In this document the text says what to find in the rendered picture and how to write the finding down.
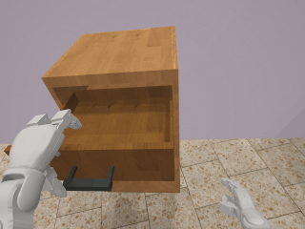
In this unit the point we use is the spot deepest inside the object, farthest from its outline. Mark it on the handle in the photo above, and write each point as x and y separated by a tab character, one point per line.
88	184

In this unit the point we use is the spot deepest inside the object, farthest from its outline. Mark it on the left robot forearm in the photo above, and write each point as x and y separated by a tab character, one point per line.
20	193

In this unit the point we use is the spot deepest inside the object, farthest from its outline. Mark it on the drawer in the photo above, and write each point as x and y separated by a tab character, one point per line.
130	129

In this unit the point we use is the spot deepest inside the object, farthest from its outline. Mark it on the right robot forearm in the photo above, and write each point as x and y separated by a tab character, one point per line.
251	218

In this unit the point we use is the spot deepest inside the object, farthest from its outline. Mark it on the left robot hand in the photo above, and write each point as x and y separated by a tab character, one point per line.
36	146

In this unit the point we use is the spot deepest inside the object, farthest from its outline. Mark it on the cabinet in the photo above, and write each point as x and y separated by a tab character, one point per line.
122	59

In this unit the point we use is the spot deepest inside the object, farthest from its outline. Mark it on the right robot hand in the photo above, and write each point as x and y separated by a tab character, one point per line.
232	206

